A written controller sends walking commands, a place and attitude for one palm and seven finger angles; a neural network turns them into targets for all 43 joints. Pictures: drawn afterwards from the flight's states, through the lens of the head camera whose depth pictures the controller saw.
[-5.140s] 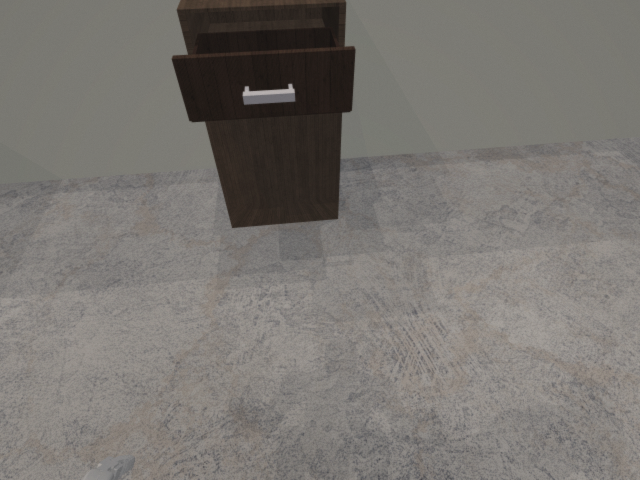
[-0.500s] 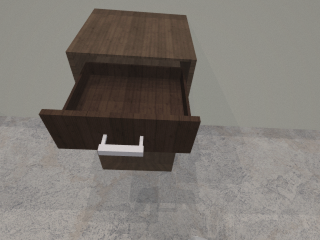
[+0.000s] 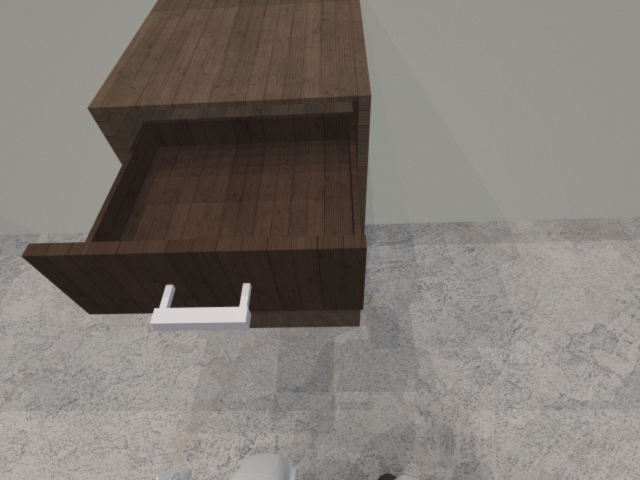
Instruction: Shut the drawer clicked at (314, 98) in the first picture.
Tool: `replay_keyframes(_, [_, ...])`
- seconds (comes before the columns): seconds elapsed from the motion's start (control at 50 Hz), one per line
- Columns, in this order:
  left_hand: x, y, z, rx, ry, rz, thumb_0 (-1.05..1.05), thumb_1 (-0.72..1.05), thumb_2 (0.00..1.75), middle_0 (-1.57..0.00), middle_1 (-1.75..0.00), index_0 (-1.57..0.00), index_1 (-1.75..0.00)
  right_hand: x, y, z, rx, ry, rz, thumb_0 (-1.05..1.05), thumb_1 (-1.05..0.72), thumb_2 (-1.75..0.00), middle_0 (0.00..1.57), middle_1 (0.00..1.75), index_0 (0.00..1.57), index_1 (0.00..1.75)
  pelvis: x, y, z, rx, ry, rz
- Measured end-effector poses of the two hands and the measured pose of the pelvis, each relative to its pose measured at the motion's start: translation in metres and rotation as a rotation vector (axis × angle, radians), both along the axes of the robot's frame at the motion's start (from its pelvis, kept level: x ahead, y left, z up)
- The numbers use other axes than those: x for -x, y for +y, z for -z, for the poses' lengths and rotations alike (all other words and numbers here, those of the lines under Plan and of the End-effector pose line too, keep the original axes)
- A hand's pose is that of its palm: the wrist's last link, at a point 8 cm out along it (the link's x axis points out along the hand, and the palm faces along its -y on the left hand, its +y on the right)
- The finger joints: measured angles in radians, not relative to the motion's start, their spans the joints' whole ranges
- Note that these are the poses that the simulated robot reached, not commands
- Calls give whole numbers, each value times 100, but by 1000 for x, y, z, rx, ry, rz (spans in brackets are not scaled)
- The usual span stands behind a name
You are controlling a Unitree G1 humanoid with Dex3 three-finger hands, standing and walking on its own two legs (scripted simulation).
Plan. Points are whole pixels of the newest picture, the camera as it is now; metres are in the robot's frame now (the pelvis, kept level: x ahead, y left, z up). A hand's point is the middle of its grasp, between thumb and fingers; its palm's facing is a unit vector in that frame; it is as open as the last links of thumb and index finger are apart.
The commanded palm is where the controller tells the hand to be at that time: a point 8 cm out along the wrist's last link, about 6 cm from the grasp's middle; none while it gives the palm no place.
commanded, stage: come to a stop and stand still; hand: left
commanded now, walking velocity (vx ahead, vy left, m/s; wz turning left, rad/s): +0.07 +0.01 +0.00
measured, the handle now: (204, 304) +0.32 +0.18 +0.02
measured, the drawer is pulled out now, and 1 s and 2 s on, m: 0.30 0.30 0.30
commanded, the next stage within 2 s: look again from close up in 1.14 s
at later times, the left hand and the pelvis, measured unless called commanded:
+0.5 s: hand out of the picture -0.11 +0.27 -0.18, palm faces +0.04 -0.98 -0.19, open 7.4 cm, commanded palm none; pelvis -0.08 +0.09 +0.01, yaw -1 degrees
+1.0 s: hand out of the picture -0.15 +0.22 -0.17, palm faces +0.02 -0.99 -0.15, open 7.4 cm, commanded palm none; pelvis -0.13 +0.08 +0.00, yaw -1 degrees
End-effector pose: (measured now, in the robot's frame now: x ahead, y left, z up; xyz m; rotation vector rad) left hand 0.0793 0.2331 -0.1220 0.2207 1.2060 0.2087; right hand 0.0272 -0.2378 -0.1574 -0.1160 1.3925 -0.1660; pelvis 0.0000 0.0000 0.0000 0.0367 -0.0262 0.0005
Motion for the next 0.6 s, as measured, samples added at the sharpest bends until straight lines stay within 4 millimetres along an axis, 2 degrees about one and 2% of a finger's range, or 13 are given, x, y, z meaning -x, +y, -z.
replay_keyframes(0.1, [38,28,7,2,26,-28,0,92,90,-20,-30,-20,-30,-15,10,-10,31,-104,-40,1,-91,-89,20,29,20,30,19,18,3,9,-5,3])
replay_keyframes(0.18, [70,55,24,31,44,-54,0,91,90,-20,-30,-20,-30,-8,30,-19,70,-161,-62,0,-91,-89,20,29,20,30,35,39,9,32,-6,6])
replay_keyframes(0.24, [95,71,35,61,85,-68,0,91,90,-20,-30,-20,-30,14,50,-27,90,-165,-55,0,-91,-89,20,29,20,30,47,55,9,31,-20,17])
replay_keyframes(0.34, [134,84,29,94,153,-90,0,91,90,-19,-30,-20,-30,52,82,-38,80,-90,-54,1,-91,-89,20,29,20,30,58,73,-5,59,4,2])
replay_keyframes(0.46, [181,87,28,102,263,-83,0,91,90,-19,-30,-19,-30,79,100,-33,77,-49,-25,1,-93,-89,20,30,20,30,71,88,-7,37,25,21])
replay_keyframes(0.52, [195,84,25,102,308,-62,0,91,90,-19,-30,-19,-30,95,105,-28,64,-41,1,1,-93,-89,20,30,20,30,79,92,-6,27,27,28])
replay_keyframes(0.6, [202,78,25,90,303,-44,0,91,90,-19,-30,-19,-30,119,108,-16,32,-12,30,1,-93,-89,20,30,20,30,90,91,-2,7,27,33])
